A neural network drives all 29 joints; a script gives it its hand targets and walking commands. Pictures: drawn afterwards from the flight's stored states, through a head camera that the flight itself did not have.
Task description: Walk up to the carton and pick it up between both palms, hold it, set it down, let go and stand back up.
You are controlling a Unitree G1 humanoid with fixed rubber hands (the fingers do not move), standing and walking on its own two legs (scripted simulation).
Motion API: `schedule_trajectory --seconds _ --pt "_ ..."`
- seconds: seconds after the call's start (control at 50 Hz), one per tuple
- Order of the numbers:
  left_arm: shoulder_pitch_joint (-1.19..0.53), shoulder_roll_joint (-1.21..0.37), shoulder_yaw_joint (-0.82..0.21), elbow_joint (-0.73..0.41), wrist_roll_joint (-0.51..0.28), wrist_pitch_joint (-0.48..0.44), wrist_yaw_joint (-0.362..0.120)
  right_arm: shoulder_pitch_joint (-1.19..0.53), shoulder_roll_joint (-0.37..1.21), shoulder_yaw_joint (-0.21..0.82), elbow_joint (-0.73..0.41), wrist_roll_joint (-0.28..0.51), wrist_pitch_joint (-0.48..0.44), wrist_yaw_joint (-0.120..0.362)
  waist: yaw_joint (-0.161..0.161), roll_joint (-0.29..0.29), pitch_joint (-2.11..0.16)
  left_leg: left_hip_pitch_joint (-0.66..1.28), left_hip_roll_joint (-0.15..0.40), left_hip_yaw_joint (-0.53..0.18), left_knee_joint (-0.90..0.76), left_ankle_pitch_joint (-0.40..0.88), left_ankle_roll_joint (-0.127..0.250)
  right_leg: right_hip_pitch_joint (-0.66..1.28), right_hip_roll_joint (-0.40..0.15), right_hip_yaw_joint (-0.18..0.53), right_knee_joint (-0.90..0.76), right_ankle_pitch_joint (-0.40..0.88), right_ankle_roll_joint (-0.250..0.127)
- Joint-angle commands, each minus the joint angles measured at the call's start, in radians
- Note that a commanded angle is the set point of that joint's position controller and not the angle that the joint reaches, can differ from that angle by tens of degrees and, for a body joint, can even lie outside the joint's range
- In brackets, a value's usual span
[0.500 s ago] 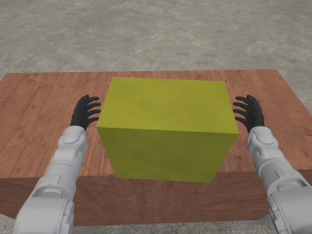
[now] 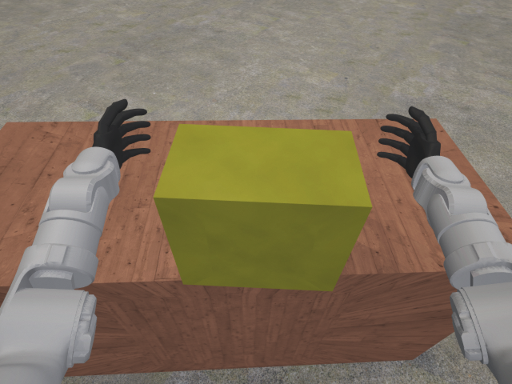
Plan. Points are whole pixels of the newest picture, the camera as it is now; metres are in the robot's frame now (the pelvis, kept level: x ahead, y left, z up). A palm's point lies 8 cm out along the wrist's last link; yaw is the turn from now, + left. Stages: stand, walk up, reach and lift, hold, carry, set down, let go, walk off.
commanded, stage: set down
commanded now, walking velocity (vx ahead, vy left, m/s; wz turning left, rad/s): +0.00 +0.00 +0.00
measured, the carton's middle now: (261, 213) +0.40 +0.01 +0.04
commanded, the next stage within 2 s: none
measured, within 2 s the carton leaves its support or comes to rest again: neither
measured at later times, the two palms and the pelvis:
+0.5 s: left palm (84, 126) +0.40 +0.26 +0.22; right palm (450, 136) +0.41 -0.24 +0.22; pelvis +0.01 +0.00 +0.00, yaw +1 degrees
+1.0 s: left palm (91, 205) +0.33 +0.25 +0.14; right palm (442, 218) +0.33 -0.24 +0.13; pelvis +0.00 +0.01 +0.00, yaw +0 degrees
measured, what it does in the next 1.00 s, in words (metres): stands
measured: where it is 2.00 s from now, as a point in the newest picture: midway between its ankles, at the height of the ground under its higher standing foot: outside the picture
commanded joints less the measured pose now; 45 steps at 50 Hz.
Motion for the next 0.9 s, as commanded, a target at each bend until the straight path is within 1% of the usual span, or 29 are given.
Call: schedule_trajectory --seconds 0.0,0.12,0.24,0.3,0.36,0.44,0.54,0.6,0.66,0.7,0.74,0.78,0.88 --pt "-0.414 0.178 0.063 -0.220 -0.002 0.086 -0.003 -0.423 -0.203 -0.062 -0.183 0.020 0.054 0.005 -0.023 -0.003 -0.388 0.207 -0.093 0.044 -0.013 0.256 0.024 0.200 0.082 -0.047 -0.030 0.175 -0.004" --pt "-0.415 0.208 0.100 -0.308 0.012 0.187 -0.004 -0.425 -0.226 -0.069 -0.226 0.049 0.128 0.013 -0.035 0.023 -0.379 0.223 -0.092 0.036 -0.017 0.297 0.020 0.230 0.079 -0.045 -0.034 0.231 -0.007" --pt "-0.434 0.229 0.128 -0.363 0.025 0.260 0.000 -0.444 -0.253 -0.079 -0.250 0.069 0.179 0.019 -0.044 0.049 -0.372 0.224 -0.088 0.030 -0.023 0.304 0.016 0.239 0.076 -0.044 -0.037 0.244 -0.014" --pt "-0.417 0.223 0.137 -0.367 0.034 0.287 -0.001 -0.434 -0.258 -0.073 -0.249 0.076 0.199 0.023 -0.049 0.049 -0.360 0.231 -0.086 0.028 -0.027 0.304 0.018 0.245 0.076 -0.042 -0.042 0.244 -0.016" --pt "-0.361 0.209 0.147 -0.366 0.048 0.304 -0.010 -0.391 -0.252 -0.060 -0.250 0.081 0.212 0.024 -0.053 0.038 -0.338 0.240 -0.085 0.026 -0.032 0.304 0.022 0.262 0.074 -0.038 -0.052 0.242 -0.016" --pt "-0.250 0.181 0.169 -0.403 0.073 0.310 -0.027 -0.291 -0.232 -0.057 -0.298 0.078 0.216 0.021 -0.057 0.020 -0.302 0.254 -0.090 0.026 -0.040 0.299 0.024 0.291 0.073 -0.034 -0.064 0.229 -0.015" --pt "-0.073 0.126 0.207 -0.512 0.113 0.289 -0.040 -0.106 -0.180 -0.086 -0.427 0.044 0.197 0.012 -0.055 0.005 -0.232 0.253 -0.102 0.026 -0.053 0.271 0.020 0.305 0.074 -0.037 -0.074 0.185 -0.015" --pt "-0.021 0.113 0.222 -0.628 0.113 0.270 -0.030 -0.030 -0.159 -0.138 -0.547 0.009 0.175 0.010 -0.055 0.019 -0.206 0.244 -0.108 0.028 -0.056 0.248 0.010 0.275 0.078 -0.045 -0.070 0.154 -0.013" --pt "-0.013 0.111 0.219 -0.751 0.094 0.255 -0.006 -0.003 -0.160 -0.202 -0.664 -0.031 0.150 0.012 -0.059 0.047 -0.220 0.248 -0.108 0.031 -0.051 0.234 -0.004 0.229 0.084 -0.055 -0.058 0.136 -0.015" --pt "0.003 0.106 0.212 -0.803 0.082 0.246 0.008 0.018 -0.164 -0.231 -0.719 -0.051 0.138 0.013 -0.062 0.062 -0.237 0.254 -0.105 0.031 -0.048 0.226 -0.012 0.208 0.086 -0.059 -0.051 0.132 -0.018" --pt "0.034 0.100 0.210 -0.820 0.076 0.243 0.017 0.052 -0.164 -0.241 -0.744 -0.061 0.136 0.014 -0.061 0.065 -0.248 0.256 -0.103 0.032 -0.049 0.212 -0.012 0.203 0.083 -0.055 -0.048 0.126 -0.020" --pt "0.078 0.090 0.214 -0.809 0.076 0.245 0.018 0.101 -0.159 -0.236 -0.744 -0.065 0.142 0.016 -0.058 0.056 -0.243 0.251 -0.100 0.032 -0.058 0.187 -0.005 0.209 0.078 -0.047 -0.048 0.112 -0.021" --pt "0.210 0.046 0.227 -0.758 0.095 0.254 0.005 0.237 -0.124 -0.198 -0.726 -0.067 0.166 0.020 -0.043 0.000 -0.180 0.223 -0.100 0.034 -0.093 0.109 0.018 0.237 0.065 -0.026 -0.070 0.050 -0.020"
